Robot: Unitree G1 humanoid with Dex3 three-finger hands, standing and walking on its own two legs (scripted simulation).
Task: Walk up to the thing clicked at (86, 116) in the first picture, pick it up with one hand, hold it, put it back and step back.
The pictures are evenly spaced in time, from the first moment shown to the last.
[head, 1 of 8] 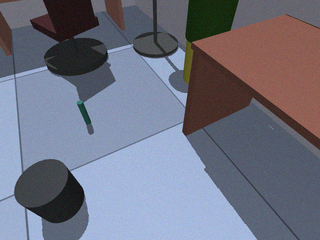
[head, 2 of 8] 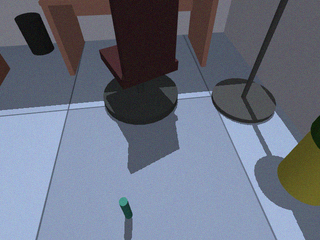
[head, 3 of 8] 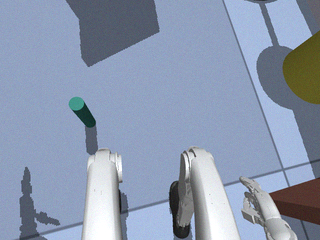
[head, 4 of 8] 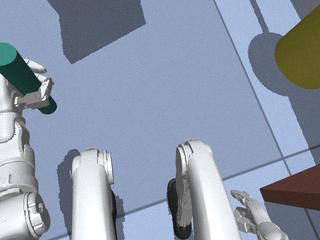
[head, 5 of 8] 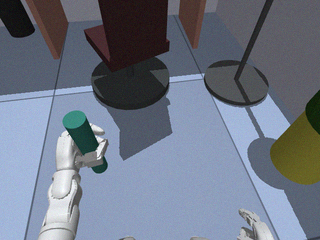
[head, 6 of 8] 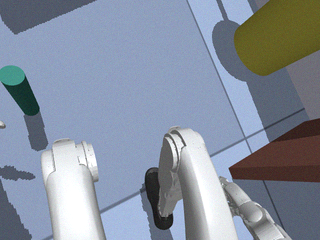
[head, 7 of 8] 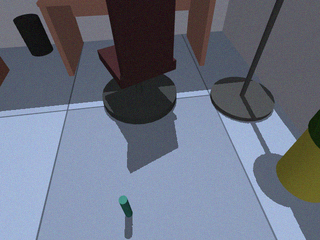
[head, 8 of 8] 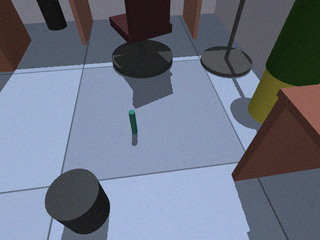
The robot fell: no
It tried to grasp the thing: yes
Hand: left
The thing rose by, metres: 0.67
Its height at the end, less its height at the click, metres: +0.00
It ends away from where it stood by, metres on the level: 0.00
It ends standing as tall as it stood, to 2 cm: yes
